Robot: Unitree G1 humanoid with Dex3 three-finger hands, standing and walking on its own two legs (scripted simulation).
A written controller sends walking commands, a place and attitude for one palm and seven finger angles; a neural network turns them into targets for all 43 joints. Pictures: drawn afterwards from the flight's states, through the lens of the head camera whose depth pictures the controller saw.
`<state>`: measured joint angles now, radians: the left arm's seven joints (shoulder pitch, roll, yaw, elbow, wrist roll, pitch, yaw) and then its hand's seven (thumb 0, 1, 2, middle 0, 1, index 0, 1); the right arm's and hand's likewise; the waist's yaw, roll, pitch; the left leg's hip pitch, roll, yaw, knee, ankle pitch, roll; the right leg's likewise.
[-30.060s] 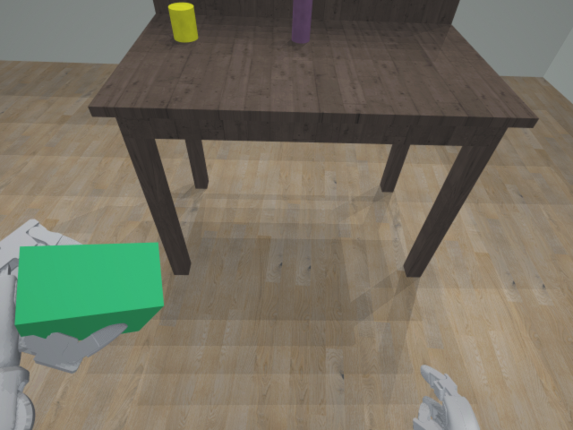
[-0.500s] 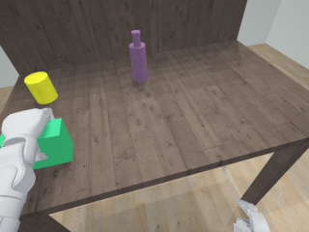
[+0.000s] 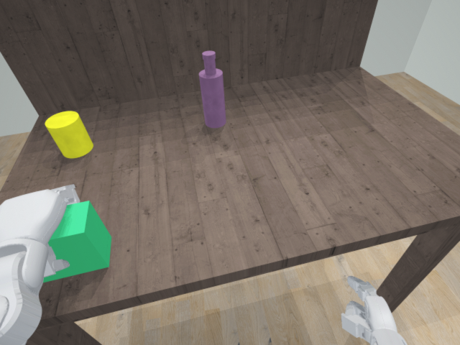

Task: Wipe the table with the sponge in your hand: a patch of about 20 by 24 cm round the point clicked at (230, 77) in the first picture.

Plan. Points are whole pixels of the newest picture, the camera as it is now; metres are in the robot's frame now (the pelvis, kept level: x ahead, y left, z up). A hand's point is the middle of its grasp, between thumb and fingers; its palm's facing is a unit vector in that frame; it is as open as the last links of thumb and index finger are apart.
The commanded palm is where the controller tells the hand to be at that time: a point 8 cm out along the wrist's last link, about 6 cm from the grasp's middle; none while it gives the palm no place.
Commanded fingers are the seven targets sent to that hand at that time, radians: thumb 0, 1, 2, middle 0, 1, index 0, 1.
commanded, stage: wipe back along the first lane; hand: left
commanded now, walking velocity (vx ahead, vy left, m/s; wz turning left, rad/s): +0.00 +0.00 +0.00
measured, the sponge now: (62, 249) +0.22 +0.33 +0.07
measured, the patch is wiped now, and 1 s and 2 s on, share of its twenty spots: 0.95 0.95 0.95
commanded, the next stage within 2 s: lift the sponge slowly off the table in 0.10 s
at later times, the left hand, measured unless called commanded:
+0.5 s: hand (46, 251) +0.19 +0.32 +0.12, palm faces +0.05 -0.05 -1.00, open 10.1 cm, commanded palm +0.17 +0.30 +0.17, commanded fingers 0.00 0.10 1.30 -1.20 -1.60 -1.20 -1.60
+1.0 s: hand (44, 241) +0.20 +0.31 +0.14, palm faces +0.08 -0.04 -1.00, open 10.0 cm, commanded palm +0.17 +0.30 +0.21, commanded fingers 0.00 0.10 1.30 -1.20 -1.60 -1.20 -1.60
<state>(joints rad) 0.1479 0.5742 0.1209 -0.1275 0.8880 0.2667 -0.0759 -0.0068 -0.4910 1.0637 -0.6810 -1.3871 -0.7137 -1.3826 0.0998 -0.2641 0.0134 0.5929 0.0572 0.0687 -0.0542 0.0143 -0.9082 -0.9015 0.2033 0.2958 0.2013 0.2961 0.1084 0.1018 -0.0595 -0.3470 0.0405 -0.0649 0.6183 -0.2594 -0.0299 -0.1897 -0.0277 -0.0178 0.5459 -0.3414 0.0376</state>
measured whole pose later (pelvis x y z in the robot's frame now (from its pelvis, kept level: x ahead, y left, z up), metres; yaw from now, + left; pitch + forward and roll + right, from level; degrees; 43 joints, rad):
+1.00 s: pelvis -0.03 -0.01 +0.00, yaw +1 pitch -5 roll -2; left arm 0.07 0.61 0.04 -0.16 0.86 0.29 -0.11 -0.01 -0.51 1.06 -0.72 -1.34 -0.75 -1.34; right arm 0.07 -0.25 0.05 0.66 0.05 -0.01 -0.09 0.02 -0.91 -0.90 0.20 0.30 0.20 0.30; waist 0.14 0.12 -0.02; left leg -0.28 0.05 -0.09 0.55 -0.19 -0.04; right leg -0.14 -0.02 -0.03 0.51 -0.29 0.02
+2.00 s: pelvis -0.04 -0.01 +0.00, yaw +1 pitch -5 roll -1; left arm -0.14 0.68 0.01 -0.19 0.83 0.35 -0.23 -0.01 -0.51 1.06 -0.72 -1.34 -0.75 -1.34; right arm 0.05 -0.26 0.06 0.65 0.06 -0.01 -0.10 0.02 -0.91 -0.90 0.20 0.30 0.18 0.29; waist 0.16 0.13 -0.02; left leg -0.29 0.04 -0.08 0.52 -0.15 -0.04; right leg -0.16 -0.03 -0.03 0.52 -0.28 0.02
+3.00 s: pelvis -0.04 -0.01 +0.00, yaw +0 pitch -5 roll -1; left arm -0.03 0.69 0.06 -0.32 0.78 0.39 -0.21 -0.01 -0.51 1.06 -0.72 -1.34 -0.75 -1.34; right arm 0.06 -0.26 0.06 0.64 0.06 -0.01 -0.10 0.02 -0.91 -0.90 0.20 0.30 0.21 0.31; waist 0.17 0.13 -0.02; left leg -0.29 0.04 -0.07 0.53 -0.16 -0.05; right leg -0.17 -0.02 -0.02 0.54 -0.29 0.02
